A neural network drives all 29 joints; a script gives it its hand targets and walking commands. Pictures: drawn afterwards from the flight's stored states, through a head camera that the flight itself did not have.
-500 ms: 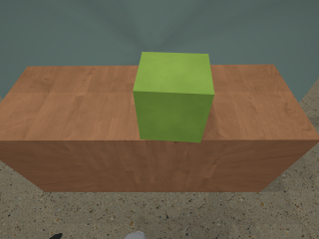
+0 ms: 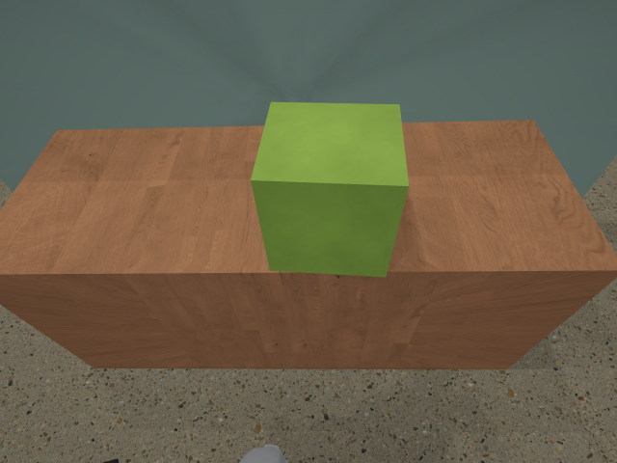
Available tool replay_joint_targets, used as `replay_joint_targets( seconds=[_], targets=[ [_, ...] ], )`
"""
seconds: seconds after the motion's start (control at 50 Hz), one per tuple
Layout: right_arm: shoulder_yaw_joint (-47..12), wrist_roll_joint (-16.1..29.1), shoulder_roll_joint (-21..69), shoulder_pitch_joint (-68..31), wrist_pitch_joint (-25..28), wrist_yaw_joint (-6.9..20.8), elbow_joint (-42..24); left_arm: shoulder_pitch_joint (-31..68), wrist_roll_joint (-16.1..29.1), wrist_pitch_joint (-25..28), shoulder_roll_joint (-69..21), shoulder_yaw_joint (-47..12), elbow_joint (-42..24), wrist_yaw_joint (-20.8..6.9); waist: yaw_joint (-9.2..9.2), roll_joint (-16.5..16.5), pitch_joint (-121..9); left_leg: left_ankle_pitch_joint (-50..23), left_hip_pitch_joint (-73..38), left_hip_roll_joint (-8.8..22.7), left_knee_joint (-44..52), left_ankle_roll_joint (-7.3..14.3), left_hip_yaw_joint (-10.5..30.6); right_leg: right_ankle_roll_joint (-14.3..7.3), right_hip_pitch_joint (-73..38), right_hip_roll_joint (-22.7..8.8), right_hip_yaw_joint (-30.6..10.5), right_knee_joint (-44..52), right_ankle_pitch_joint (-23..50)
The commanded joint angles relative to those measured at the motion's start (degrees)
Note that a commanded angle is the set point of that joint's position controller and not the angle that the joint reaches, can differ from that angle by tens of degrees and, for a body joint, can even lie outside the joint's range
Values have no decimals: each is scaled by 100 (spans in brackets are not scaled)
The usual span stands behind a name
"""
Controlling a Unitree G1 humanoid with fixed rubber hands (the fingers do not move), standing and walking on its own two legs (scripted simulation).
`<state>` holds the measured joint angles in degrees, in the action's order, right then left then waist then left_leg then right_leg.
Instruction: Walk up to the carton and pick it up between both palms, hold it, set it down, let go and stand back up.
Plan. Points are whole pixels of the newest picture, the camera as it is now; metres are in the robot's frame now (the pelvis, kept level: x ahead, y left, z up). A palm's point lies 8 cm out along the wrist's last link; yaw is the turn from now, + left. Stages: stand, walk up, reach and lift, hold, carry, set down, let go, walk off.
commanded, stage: walk up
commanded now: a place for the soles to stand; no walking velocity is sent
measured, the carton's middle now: (330, 192) +0.58 +0.00 -0.04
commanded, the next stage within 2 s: none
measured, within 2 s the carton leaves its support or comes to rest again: neither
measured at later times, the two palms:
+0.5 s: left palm out of the picture +0.08 +0.31 -0.09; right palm out of the picture +0.07 -0.32 -0.10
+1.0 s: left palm out of the picture +0.09 +0.31 -0.09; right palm out of the picture +0.08 -0.32 -0.10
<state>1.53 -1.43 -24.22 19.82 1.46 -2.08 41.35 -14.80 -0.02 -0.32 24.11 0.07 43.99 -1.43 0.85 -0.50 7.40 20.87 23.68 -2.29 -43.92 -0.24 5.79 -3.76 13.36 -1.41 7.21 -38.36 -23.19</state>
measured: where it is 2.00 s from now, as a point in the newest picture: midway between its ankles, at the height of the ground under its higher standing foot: outside the picture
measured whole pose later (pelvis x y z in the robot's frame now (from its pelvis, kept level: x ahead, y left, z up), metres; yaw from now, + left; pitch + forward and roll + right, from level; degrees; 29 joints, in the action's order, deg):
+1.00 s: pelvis +0.01 +0.00 +0.00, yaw +1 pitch -2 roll +2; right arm 1.3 -1.4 -24.2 19.1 1.4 -1.9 41.9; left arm -13.2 0.0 0.4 24.1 0.1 45.0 -1.4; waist 0.9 -0.4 6.9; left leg 23.3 22.2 -1.6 -45.4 -0.6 5.7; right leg -3.4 13.7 -2.3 7.4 -39.0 -23.2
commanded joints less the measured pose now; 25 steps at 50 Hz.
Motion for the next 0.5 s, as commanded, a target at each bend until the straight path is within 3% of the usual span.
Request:
replay_joint_targets(
  seconds=[0.0,0.02,0.04,0.06,0.08,0.1,0.12,0.16,0.2,0.22,0.24,0.26,0.28,0.3,0.34,0.38,0.44,0.48],
  targets=[
    [413,13,-1074,678,208,-110,110,395,-5,12,1103,542,-542,93,-271,-327,-892,-1146,-1186,-38,1031,413,-575,-320,155,-912,-525,-354,2401],
    [474,-55,-1359,653,217,-139,65,409,-8,-17,988,525,-580,93,-274,323,-820,-1360,-1281,510,1294,639,551,-122,707,-586,-391,-893,1470],
    [522,-82,-1696,424,221,-144,-98,363,26,-70,827,519,-589,90,-152,1075,-685,-1013,-924,1506,1958,1237,2666,167,1152,69,-396,-1446,-559],
    [548,-1,-1831,334,194,-117,-152,327,27,-160,1053,566,-483,117,-183,1108,-605,127,-270,1899,2498,1739,3467,212,916,161,-955,-1923,-1855],
    [557,-25,-1850,116,169,-123,-172,294,-9,-186,1114,590,-415,101,-82,941,-132,1200,241,1846,2752,1751,3451,216,944,100,-1064,-2076,-1759],
    [523,-30,-1803,-48,156,-128,-221,265,-27,-157,1135,631,-364,65,-35,893,70,1448,332,1646,2672,1631,3188,186,1002,18,-1063,-1772,-1563],
    [475,-38,-1693,-129,147,-122,-205,263,-39,-117,1128,647,-293,28,-37,920,105,1241,287,1424,2540,1461,2856,155,979,-71,-1031,-1214,-1453],
    [420,-45,-1517,-174,103,-64,-185,9,-74,-22,1037,652,-90,7,9,1052,-320,190,125,1113,2247,1200,2345,142,371,81,-754,-274,-867],
    [362,11,-1386,-205,37,-15,-175,-219,-82,53,919,660,62,44,171,885,-737,-517,235,850,1741,910,1766,79,-670,160,-645,1082,-11],
    [290,74,-1167,-130,26,-11,-161,-331,-149,113,1091,693,87,87,257,438,-976,-597,597,573,1139,624,1384,-5,-1318,-238,-1210,1500,235],
    [188,149,-819,-248,38,-11,-239,-308,-222,157,1541,773,29,128,369,-734,-931,-156,1344,-134,33,278,431,-219,-1541,-1414,-2391,2036,-494],
    [262,86,-1018,-284,20,-63,-171,200,-219,183,1685,781,-141,140,264,-685,-579,826,1445,-113,-529,207,-14,-529,-959,-2193,-2960,2336,-600],
    [350,91,-1287,-271,5,-70,-62,382,-190,204,1555,720,-189,129,153,-161,-249,926,1142,83,-937,188,46,-598,-403,-2279,-2763,2232,-168],
    [337,145,-1235,-121,10,-42,-17,387,-148,227,1417,672,-197,139,56,-115,-17,767,1005,106,-975,187,15,-503,-321,-2043,-2280,2010,706],
    [291,166,-1069,44,41,8,17,248,-107,247,1239,609,-145,157,34,-570,-125,431,862,160,-801,219,-184,-278,-673,-1475,-1443,1564,2191],
    [269,162,-1008,98,78,18,12,-30,-130,227,1188,620,-123,141,149,-796,-482,332,814,87,-522,187,-461,-241,-1290,-1244,-1093,1085,3589],
    [263,145,-915,61,114,-29,-41,-109,-106,137,1253,632,-213,114,184,-941,-727,211,461,71,-79,192,-841,-406,-1303,-1207,-857,657,3995],
    [284,116,-871,244,160,-53,19,113,-59,76,1292,624,-322,95,14,-800,-759,-430,-173,25,522,227,-1024,-490,-775,-1149,-652,339,3552]
  ],
)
